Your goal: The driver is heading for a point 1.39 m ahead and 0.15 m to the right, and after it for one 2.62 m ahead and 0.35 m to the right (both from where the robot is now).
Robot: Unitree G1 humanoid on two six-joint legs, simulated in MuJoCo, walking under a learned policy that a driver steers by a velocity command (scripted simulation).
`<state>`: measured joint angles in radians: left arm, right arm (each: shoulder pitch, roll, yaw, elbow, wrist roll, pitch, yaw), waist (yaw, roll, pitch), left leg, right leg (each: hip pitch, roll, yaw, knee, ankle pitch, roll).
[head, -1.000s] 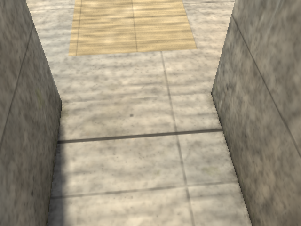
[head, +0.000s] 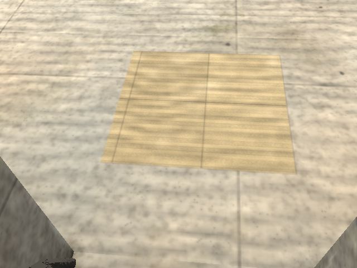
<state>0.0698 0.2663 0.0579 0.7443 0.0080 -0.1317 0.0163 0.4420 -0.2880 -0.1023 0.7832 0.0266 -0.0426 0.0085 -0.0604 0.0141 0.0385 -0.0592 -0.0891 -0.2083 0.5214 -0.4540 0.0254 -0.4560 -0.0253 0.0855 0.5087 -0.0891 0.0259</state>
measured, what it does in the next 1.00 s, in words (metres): walks ahead: left foot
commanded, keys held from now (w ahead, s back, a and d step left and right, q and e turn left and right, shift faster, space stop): w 0.42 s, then w+e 0.58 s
